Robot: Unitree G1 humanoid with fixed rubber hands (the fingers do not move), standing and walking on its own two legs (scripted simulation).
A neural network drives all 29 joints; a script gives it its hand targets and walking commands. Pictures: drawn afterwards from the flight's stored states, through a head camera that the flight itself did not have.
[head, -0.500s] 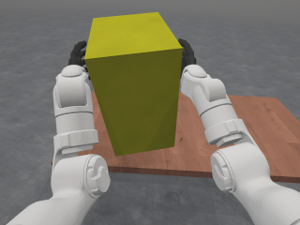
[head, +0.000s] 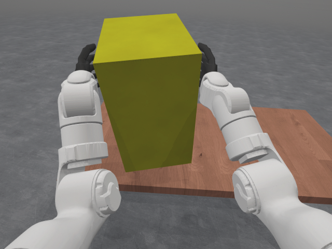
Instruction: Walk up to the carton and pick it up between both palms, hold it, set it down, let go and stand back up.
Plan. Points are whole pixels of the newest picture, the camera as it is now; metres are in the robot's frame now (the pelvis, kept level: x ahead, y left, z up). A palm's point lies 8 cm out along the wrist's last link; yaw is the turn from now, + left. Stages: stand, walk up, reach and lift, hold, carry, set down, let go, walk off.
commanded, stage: hold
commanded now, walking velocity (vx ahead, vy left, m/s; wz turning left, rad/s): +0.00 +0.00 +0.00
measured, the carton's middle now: (150, 94) +0.39 +0.01 +0.24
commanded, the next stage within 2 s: none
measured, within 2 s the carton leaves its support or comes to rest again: neither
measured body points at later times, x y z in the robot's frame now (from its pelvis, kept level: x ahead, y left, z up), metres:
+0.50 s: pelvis -0.01 -0.01 +0.00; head -0.09 +0.01 +0.44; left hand +0.38 +0.13 +0.29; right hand +0.37 -0.14 +0.28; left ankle +0.02 +0.11 -0.75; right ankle +0.00 -0.11 -0.75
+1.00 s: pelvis +0.00 +0.00 +0.00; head -0.08 +0.02 +0.44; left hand +0.38 +0.14 +0.30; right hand +0.37 -0.13 +0.28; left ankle +0.02 +0.11 -0.75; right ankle +0.00 -0.11 -0.75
